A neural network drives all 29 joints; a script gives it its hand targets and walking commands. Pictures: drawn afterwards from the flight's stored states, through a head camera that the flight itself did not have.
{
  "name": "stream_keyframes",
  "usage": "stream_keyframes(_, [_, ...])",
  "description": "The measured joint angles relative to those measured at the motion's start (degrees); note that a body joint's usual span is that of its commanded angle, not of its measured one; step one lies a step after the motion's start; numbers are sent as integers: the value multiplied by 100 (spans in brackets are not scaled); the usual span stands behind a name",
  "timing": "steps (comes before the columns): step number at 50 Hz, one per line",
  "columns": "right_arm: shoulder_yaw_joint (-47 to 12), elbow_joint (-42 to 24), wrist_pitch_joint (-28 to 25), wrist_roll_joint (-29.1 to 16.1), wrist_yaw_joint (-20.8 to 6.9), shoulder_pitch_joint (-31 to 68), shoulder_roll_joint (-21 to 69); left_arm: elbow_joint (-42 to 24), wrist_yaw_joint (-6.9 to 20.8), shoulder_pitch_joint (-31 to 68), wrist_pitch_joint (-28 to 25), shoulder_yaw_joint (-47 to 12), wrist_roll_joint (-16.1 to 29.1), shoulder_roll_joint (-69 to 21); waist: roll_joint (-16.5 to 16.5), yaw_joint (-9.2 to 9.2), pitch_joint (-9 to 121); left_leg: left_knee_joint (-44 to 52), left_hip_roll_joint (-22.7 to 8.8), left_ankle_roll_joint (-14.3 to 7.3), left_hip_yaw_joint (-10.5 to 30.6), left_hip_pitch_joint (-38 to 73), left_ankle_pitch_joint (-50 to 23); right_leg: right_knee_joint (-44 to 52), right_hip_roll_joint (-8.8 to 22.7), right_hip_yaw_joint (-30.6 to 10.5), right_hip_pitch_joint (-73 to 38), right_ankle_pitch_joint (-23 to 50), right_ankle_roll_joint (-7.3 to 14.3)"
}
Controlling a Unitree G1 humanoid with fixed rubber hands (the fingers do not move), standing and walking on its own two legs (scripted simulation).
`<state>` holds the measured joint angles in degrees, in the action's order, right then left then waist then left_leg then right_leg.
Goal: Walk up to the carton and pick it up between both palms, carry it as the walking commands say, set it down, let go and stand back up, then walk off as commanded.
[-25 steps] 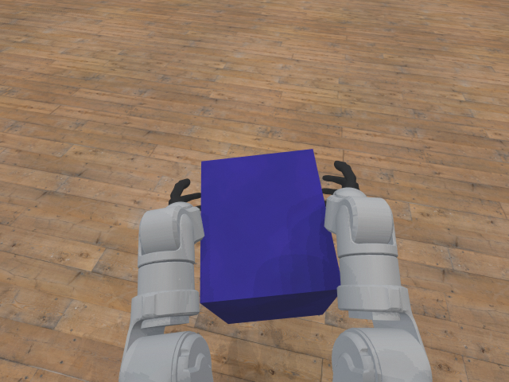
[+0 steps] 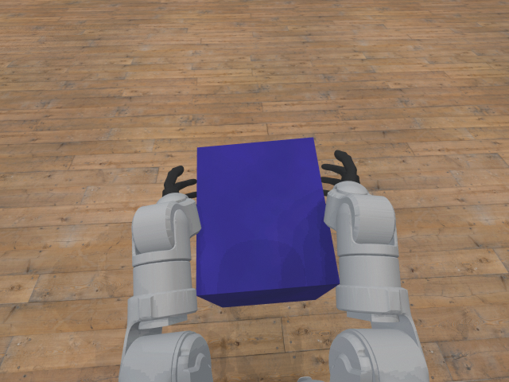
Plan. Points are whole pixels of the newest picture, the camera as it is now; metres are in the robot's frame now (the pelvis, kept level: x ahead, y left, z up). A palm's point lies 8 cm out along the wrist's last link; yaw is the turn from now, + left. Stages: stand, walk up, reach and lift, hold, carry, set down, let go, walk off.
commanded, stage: carry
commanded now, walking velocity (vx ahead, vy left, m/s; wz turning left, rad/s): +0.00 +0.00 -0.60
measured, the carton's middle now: (262, 232) +0.36 +0.02 +0.02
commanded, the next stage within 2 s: none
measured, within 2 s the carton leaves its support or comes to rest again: neither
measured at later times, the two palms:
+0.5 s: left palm (233, 235) +0.30 +0.06 +0.11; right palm (431, 248) +0.26 -0.19 +0.14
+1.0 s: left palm (390, 299) +0.22 -0.14 +0.09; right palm out of the picture +0.11 -0.37 +0.12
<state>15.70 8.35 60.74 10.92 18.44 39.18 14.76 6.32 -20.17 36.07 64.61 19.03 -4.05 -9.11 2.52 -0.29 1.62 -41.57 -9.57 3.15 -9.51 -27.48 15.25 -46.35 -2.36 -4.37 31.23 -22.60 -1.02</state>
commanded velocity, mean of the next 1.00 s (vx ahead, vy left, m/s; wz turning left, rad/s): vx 0.00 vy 0.00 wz -0.60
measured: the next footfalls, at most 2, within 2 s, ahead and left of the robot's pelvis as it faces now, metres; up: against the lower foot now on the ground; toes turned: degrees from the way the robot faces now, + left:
left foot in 0.28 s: +0.00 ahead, +0.07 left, +0.00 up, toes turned +2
right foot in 0.64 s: -0.08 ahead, -0.21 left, +0.00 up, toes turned -16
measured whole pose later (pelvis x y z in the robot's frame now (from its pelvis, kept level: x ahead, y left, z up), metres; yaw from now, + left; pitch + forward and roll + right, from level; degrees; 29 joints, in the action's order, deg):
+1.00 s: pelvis -0.16 -0.09 +0.01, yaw -26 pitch +4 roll +2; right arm 15.7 3.5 59.8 6.1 19.5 39.5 12.8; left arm 2.0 -21.1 36.5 61.0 20.9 -4.9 -13.2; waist 3.7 3.2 -2.8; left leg -39.6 -2.1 -1.1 -11.1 -22.4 20.6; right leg -45.0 -4.5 -5.3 33.2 -19.2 0.7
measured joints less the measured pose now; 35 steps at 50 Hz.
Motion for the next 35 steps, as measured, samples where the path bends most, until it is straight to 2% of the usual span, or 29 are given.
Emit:
stream_keyframes(1, [1, -1, -5, -1, 10, 0, 13, -17, 4, 1, 11, 19, 0, 0, -16, -58, -15, -54, -89, 46, -60, 3, 16, 38, -1, 37, 12, 251, 15])
stream_keyframes(3, [2, -40, 23, -1, 11, -30, 5, -18, 6, -4, 23, 20, 1, -24, -25, -60, -63, -252, -145, 130, -75, -5, 259, 87, -12, 73, -5, 900, 160])
stream_keyframes(5, [3, -144, 100, -3, -25, -89, -47, -18, -22, -7, 23, 19, 0, -109, -27, -19, -104, -635, 75, 247, 117, -83, 1245, 93, -4, 44, 3, 815, 277])
stream_keyframes(6, [3, -164, 134, -3, -41, -90, -72, -18, -36, -6, 23, 20, -7, -138, -42, 16, -121, -850, 223, 264, 204, -115, 1493, 157, -4, 18, 9, 823, 289])
stream_keyframes(10, [2, -242, 174, -6, -56, -87, -105, -19, -42, 10, -14, 13, -20, -181, -134, 248, -114, -1127, 750, 266, 276, -119, 1475, 675, -16, -1, 82, 1226, 235])
stream_keyframes(12, [1, -261, 148, -55, -47, -84, -126, -19, -38, 21, -63, 14, -32, -195, -118, 294, -108, -716, 957, 260, 287, 52, 1379, 949, -72, -9, 149, 1470, 222])
stream_keyframes(13, [1, -262, 134, -93, -33, -80, -138, -19, -38, 25, -83, 15, -38, -199, -108, 297, -104, -252, 1025, 235, 294, 255, 1303, 1066, -123, -9, 179, 1583, 214])
stream_keyframes(15, [0, -260, 73, -152, -3, -79, -130, -39, -37, 39, -122, 40, -43, -197, 92, 276, -169, 328, 1092, -193, 247, 422, 538, 1195, -149, -54, 204, 1750, 181])
stream_keyframes(16, [0, -258, 62, -158, 22, -77, -106, -46, -27, 36, -124, 75, -42, -196, 161, 216, -205, 341, 1049, -381, 191, 432, 387, 1122, -174, -55, 226, 1541, 120])
stream_keyframes(17, [-1, -258, 53, -158, 57, -78, -70, -59, -11, 33, -120, 125, -42, -196, 163, 134, -216, 319, 953, -502, 127, 435, 358, 802, -224, -49, 295, 1006, 41])
stream_keyframes(18, [-2, -259, 23, -159, 79, -78, -36, -104, -3, 34, -111, 167, -43, -197, 137, 60, -217, 303, 843, -563, 61, 437, 371, 309, -235, -19, 405, 560, -14])
stream_keyframes(20, [-2, -260, -96, -161, 67, -77, 21, -248, -7, 35, -105, 212, -44, -196, 49, -86, -214, 299, 582, -565, -60, 435, 397, -622, -223, -18, 589, 245, -72])
stream_keyframes(23, [0, -279, -262, -161, 10, -77, 72, -425, -17, 36, -115, 195, -42, -172, -19, -279, -201, 299, 190, -448, -247, 433, 379, -1177, -66, -26, 580, 170, -161])
stream_keyframes(28, [2, -279, -296, -160, 6, -78, 73, -425, -19, 36, -135, 151, -35, -147, 4, -417, -199, 172, -312, -202, -501, 433, 375, -782, 88, -28, 87, 71, -227])
stream_keyframes(31, [3, -279, -311, -160, 6, -78, 72, -426, -32, 37, -134, 95, -12, -111, 36, -424, -199, -59, -514, -39, -694, 434, 459, -24, 98, -16, -350, 149, -227])
stream_keyframes(32, [3, -280, -311, -159, 6, -78, 68, -426, -39, 37, -133, 78, -11, -108, 44, -425, -197, -183, -569, 24, -767, 434, 513, 402, 103, -15, -545, 412, -221])
stream_keyframes(34, [4, -282, -285, -163, -54, -82, -20, -403, -71, 20, -148, -27, -10, -125, -159, -316, -293, -456, -664, 164, -693, 404, 748, 430, -13, 1, -587, 345, -56])
stream_keyframes(35, [5, -282, -239, -163, -92, -83, -81, -362, -100, 21, -148, -91, -10, -136, -221, -196, -347, -664, -508, 250, -499, 347, 1249, 357, -12, -7, -552, 327, 18])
